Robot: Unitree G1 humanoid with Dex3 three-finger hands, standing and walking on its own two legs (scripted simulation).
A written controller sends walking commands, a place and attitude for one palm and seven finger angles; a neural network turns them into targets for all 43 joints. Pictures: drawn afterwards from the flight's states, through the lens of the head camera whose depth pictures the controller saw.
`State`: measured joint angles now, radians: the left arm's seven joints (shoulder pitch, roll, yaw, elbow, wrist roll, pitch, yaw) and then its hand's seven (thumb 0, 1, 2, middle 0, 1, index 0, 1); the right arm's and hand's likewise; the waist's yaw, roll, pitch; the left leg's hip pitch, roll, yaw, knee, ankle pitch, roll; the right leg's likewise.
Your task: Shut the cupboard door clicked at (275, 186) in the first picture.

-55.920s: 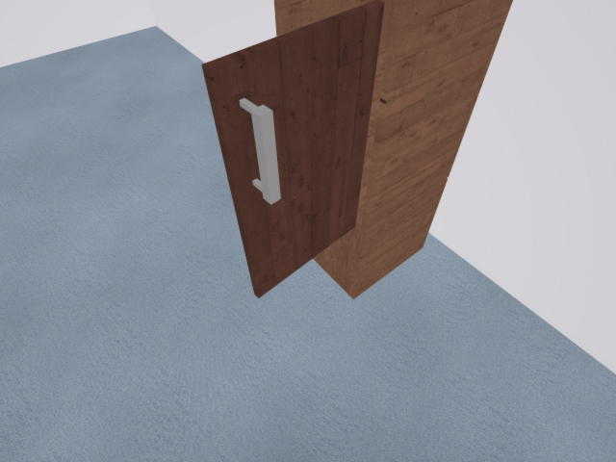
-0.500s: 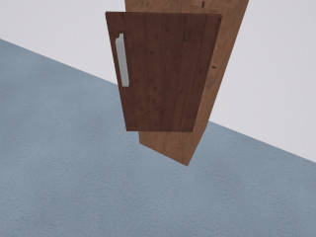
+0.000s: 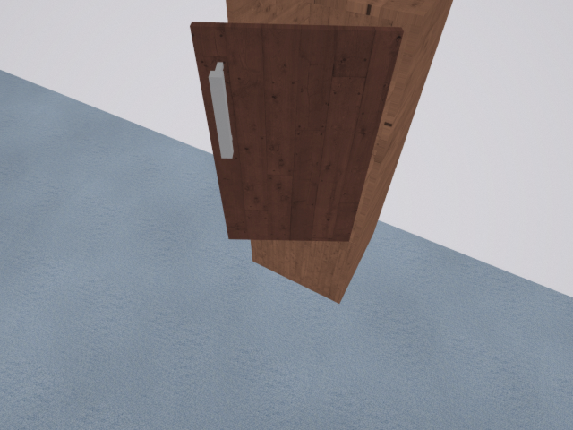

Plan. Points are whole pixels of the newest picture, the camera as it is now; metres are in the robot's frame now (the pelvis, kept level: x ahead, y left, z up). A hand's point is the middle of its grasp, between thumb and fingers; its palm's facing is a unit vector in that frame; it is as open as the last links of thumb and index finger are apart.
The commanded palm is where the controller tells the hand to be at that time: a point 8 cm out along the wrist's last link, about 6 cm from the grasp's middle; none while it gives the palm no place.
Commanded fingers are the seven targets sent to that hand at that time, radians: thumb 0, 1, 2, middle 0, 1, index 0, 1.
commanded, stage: look again from close up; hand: left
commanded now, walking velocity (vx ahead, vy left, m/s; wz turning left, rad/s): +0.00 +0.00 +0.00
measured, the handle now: (223, 112) +0.64 +0.17 +0.10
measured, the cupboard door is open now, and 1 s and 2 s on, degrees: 28 28 28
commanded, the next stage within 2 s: shuffle to correct the standing spot in 0.22 s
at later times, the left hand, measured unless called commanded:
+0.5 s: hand out of the picture -0.03 +0.15 -0.18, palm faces +0.08 -0.99 -0.15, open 7.4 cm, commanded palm none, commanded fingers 0.00 0.90 0.90 -0.20 -0.30 -0.20 -0.30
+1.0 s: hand (203, 379) +0.23 +0.17 -0.19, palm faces +0.02 -0.97 -0.25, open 7.3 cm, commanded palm none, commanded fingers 0.00 0.90 0.90 -0.20 -0.30 -0.20 -0.30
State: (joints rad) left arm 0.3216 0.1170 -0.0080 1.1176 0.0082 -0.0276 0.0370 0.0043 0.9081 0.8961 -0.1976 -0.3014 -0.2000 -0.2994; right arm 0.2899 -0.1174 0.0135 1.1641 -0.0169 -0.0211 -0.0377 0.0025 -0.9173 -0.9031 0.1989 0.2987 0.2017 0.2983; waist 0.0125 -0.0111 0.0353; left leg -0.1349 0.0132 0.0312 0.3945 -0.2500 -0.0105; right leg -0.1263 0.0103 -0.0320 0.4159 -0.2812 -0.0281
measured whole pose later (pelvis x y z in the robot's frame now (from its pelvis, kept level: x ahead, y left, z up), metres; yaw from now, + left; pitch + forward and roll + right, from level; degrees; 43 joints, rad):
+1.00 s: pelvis +0.14 -0.04 -0.03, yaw +1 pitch -1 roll +1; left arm 0.15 0.23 0.07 0.97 0.02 -0.05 -0.01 0.01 0.93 0.90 -0.20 -0.30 -0.20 -0.30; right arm 0.49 -0.09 -0.02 1.19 -0.03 -0.03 -0.02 0.00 -0.91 -0.90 0.20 0.30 0.21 0.30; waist -0.02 0.00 0.13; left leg 0.00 0.09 0.07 0.59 -0.51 -0.04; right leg -0.46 -0.06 -0.11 0.62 -0.14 -0.06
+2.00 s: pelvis +0.20 -0.03 -0.02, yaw -2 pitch -2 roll +0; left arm 0.21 0.21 0.01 0.88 0.02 0.03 0.04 0.01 0.90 0.90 -0.20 -0.30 -0.20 -0.30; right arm 0.26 -0.18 -0.03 0.93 -0.03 0.03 -0.01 0.00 -0.91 -0.90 0.20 0.30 0.20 0.30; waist -0.01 0.00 0.03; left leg -0.27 -0.01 0.06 0.62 -0.33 0.04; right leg -0.34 -0.03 -0.07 0.60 -0.23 -0.01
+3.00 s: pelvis +0.24 +0.01 +0.00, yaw -3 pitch -2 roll +0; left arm 0.27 0.16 -0.01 1.08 0.01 0.00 0.05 0.01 0.91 0.90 -0.20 -0.30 -0.20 -0.30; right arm 0.23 -0.16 -0.01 1.14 -0.01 -0.01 -0.02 0.00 -0.93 -0.90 0.20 0.30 0.20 0.30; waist 0.01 -0.02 0.05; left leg -0.11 -0.07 0.09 0.42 -0.28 0.09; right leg -0.21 -0.07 -0.03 0.43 -0.19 0.06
